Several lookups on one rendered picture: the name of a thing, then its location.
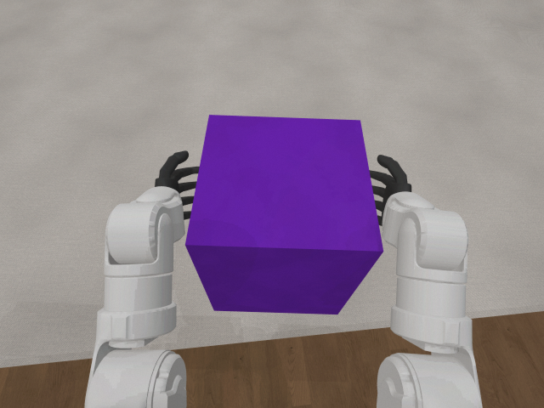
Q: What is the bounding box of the robot left hand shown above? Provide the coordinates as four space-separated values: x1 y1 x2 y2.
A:
155 150 200 220

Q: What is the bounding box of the right robot upper arm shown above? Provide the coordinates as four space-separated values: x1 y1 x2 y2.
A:
377 353 481 408

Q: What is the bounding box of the carton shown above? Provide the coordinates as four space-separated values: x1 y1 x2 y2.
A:
185 115 383 315

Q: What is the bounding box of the right robot forearm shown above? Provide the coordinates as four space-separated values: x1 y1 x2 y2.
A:
382 191 483 408

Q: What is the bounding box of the robot right hand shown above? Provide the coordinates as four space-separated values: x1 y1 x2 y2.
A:
369 155 411 226

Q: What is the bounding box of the left robot forearm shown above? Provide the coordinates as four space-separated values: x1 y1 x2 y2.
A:
85 186 185 408

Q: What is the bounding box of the left robot upper arm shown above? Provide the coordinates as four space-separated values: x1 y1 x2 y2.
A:
86 349 187 408

